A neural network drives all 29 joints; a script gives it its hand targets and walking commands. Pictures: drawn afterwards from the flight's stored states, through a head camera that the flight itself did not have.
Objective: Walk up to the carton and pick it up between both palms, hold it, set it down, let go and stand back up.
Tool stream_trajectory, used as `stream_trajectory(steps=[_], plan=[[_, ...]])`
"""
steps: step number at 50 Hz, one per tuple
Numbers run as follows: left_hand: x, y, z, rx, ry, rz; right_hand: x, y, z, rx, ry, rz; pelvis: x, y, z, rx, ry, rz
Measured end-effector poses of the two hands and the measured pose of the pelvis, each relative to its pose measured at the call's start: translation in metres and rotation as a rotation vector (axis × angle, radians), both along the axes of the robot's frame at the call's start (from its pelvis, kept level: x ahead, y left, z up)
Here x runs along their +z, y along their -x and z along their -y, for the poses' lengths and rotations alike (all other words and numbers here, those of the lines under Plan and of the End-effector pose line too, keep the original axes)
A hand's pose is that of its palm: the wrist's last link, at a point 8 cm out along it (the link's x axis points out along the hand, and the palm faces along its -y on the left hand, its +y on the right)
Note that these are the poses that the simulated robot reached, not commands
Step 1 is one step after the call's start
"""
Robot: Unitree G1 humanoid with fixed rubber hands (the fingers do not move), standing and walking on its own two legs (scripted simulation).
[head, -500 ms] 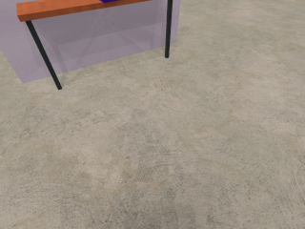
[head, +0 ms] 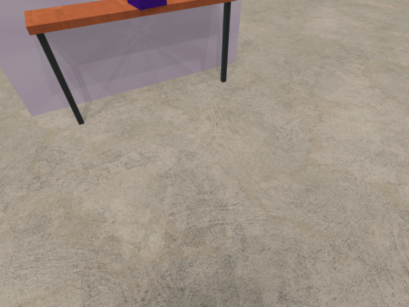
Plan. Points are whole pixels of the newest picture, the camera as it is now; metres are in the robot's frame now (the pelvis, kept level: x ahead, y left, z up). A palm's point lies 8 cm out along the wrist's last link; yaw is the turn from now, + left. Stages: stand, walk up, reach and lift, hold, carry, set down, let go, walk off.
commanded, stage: stand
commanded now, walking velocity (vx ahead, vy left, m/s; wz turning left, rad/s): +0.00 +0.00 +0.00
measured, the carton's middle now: out of the picture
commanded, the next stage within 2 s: none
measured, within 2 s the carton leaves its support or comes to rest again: neither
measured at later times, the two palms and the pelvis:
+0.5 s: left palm out of the picture +0.02 +0.24 -0.13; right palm out of the picture +0.02 -0.25 -0.13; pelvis +0.01 +0.00 +0.00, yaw +0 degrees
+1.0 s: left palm out of the picture +0.03 +0.24 -0.14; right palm out of the picture +0.02 -0.24 -0.13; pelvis +0.02 +0.00 +0.00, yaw +0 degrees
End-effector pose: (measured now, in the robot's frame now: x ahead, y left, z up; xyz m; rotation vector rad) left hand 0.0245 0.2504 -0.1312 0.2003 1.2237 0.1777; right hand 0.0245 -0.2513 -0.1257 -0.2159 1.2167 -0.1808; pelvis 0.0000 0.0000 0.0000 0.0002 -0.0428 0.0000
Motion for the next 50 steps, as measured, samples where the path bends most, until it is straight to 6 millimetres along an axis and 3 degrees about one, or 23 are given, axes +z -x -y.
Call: stream_trajectory(steps=[15, 34, 50], plan=[[-0.001, 0.013, 0.005, 0.01, 0.002, -0.057, -0.005, 0.011, -0.002, -0.013, -0.014, -0.048, 0.001, -0.001, 0.002, -0.002, -0.003, -0.011], [-0.005, -0.006, 0.013, 0.006, 0.019, -0.037, -0.004, 0.006, -0.003, -0.03, -0.01, -0.063, 0.001, -0.011, 0.004, -0.007, 0.0, -0.011], [-0.005, -0.004, 0.009, 0.014, 0.014, -0.072, -0.006, 0.006, -0.011, -0.039, -0.02, -0.087, 0.002, -0.015, 0.0, -0.004, 0.002, -0.019]])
